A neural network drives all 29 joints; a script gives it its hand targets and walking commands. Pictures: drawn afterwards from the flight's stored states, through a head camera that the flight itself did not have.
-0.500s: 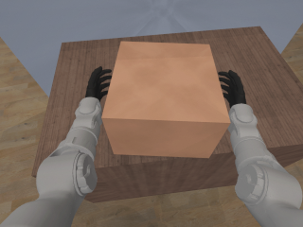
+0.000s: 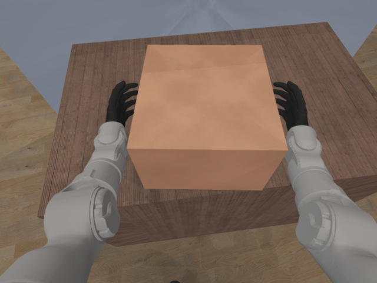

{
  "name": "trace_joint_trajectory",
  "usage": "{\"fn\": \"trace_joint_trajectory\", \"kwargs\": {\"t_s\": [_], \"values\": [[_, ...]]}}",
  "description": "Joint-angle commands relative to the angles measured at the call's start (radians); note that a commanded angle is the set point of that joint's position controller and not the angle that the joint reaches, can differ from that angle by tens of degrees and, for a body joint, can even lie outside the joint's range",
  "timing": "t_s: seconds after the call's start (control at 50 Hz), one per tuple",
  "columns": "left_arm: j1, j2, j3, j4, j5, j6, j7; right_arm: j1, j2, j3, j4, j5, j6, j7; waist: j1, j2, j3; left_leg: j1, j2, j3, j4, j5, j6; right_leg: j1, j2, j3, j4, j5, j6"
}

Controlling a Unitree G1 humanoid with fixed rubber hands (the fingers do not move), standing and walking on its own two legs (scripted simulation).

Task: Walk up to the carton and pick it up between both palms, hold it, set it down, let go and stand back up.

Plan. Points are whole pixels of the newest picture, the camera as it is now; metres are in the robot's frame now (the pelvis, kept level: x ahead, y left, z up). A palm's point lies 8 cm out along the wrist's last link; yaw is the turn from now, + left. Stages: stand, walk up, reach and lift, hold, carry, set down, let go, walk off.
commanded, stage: set down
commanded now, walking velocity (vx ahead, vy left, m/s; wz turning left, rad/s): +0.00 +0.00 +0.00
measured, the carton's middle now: (203, 116) +0.50 +0.02 -0.01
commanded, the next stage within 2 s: none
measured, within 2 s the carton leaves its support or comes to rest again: rests again in 0.12 s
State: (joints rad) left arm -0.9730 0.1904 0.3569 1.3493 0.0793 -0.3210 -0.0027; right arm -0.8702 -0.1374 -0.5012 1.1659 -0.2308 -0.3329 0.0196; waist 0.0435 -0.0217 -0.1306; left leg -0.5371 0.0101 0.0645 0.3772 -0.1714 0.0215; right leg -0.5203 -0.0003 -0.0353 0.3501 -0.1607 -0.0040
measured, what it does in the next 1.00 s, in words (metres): stands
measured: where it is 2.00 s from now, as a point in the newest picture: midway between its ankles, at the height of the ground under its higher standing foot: outside the picture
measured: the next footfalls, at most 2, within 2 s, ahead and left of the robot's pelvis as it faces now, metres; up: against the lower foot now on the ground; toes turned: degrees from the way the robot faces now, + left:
none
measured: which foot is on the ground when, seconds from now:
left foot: down 0.00-1.00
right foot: down 0.00-1.00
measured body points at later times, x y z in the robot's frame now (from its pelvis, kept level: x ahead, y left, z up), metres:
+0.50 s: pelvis +0.00 +0.00 +0.00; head +0.10 +0.01 +0.44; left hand +0.45 +0.21 +0.04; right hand +0.46 -0.17 +0.05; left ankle -0.02 +0.10 -0.74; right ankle -0.02 -0.12 -0.74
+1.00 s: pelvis +0.00 +0.00 +0.00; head +0.12 +0.02 +0.43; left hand +0.45 +0.21 +0.03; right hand +0.46 -0.17 +0.04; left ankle -0.02 +0.10 -0.74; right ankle -0.02 -0.12 -0.74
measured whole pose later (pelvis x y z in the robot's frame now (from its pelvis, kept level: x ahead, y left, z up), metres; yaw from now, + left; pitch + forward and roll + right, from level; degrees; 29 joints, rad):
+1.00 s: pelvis +0.00 +0.00 +0.00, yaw +1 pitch +20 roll +0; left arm -0.94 0.15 0.47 1.25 0.21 -0.33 -0.02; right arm -0.84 -0.10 -0.59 1.08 -0.29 -0.35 0.06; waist 0.03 -0.03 -0.11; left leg -0.55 0.01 0.07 0.36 -0.16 0.03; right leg -0.53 -0.01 -0.06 0.34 -0.16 0.00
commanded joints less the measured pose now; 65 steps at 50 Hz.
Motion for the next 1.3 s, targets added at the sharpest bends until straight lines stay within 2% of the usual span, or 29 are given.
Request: {"fn": "trace_joint_trajectory", "kwargs": {"t_s": [0.0, 0.44, 0.62, 0.9, 1.28], "values": [[-0.56, -0.418, -0.148, -0.082, 0.056, -0.019, -0.093, -0.497, 0.518, 0.232, 0.019, -0.083, 0.0, 0.145, 0.038, 0.018, -0.574, 0.235, 0.03, 0.035, 0.027, 0.388, -0.022, 0.325, -0.017, -0.043, 0.048, 0.31, 0.023], [-0.501, -0.404, -0.091, -0.069, 0.119, -0.013, -0.092, -0.44, 0.498, 0.171, 0.011, -0.125, 0.007, 0.155, 0.026, 0.008, -0.505, 0.19, 0.021, 0.036, -0.007, 0.294, -0.004, 0.311, -0.025, -0.042, 0.028, 0.226, 0.019], [-0.479, -0.411, -0.071, -0.084, 0.147, -0.002, -0.091, -0.423, 0.502, 0.151, -0.022, -0.138, 0.014, 0.155, 0.017, 0.018, -0.493, 0.22, 0.024, 0.031, -0.005, 0.322, -0.013, 0.279, -0.022, -0.046, 0.009, 0.201, 0.017], [-0.424, -0.42, -0.049, -0.111, 0.181, -0.002, -0.091, -0.376, 0.511, 0.151, -0.024, -0.154, 0.005, 0.155, 0.023, 0.018, -0.491, 0.237, 0.023, 0.024, 0.004, 0.378, -0.005, 0.258, -0.02, -0.056, 0.011, 0.218, 0.021], [-0.377, -0.411, 0.002, -0.112, 0.223, 0.003, -0.106, -0.332, 0.526, 0.132, -0.041, -0.168, 0.024, 0.151, 0.019, 0.001, -0.444, 0.191, 0.018, 0.018, -0.011, 0.346, 0.013, 0.263, -0.027, -0.048, 0.018, 0.225, 0.028]]}}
